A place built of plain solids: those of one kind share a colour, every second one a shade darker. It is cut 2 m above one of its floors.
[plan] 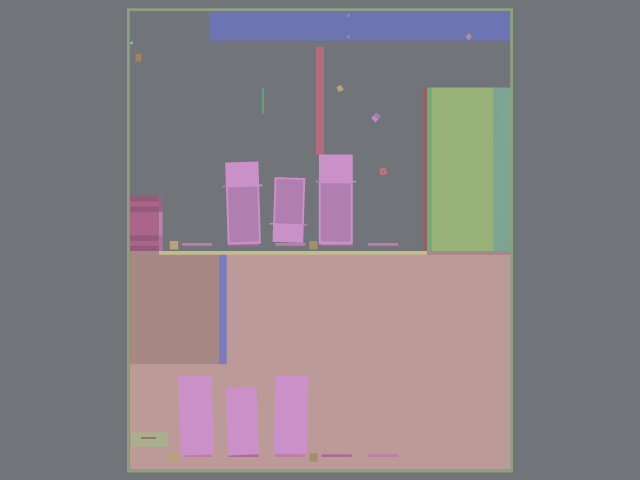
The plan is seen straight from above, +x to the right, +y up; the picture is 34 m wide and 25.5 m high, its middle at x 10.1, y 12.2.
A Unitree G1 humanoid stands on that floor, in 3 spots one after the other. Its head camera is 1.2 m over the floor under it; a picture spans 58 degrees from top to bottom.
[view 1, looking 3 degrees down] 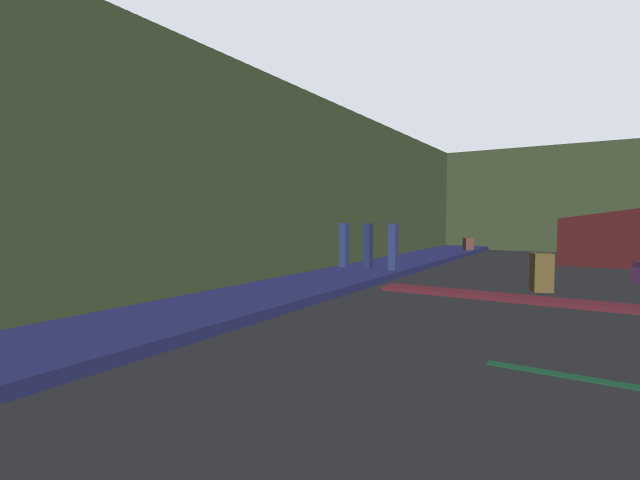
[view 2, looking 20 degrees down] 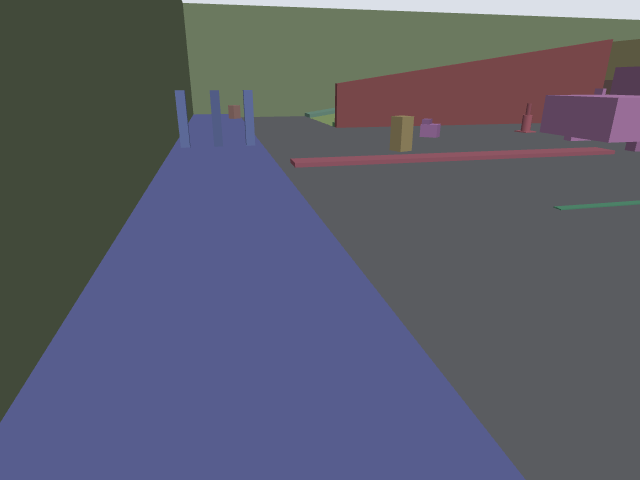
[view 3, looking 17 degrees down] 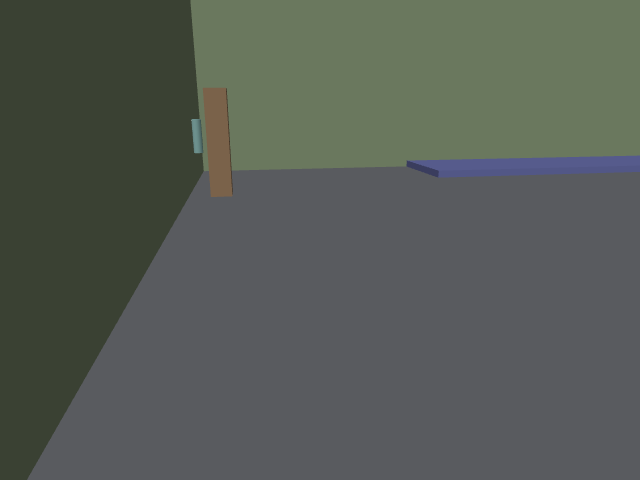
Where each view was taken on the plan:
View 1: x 3.36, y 19.60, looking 32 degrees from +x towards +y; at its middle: wall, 9.00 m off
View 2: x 3.50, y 23.57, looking -13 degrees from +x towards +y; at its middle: walkway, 3.15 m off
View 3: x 0.77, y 15.52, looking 80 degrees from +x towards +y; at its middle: ground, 4.10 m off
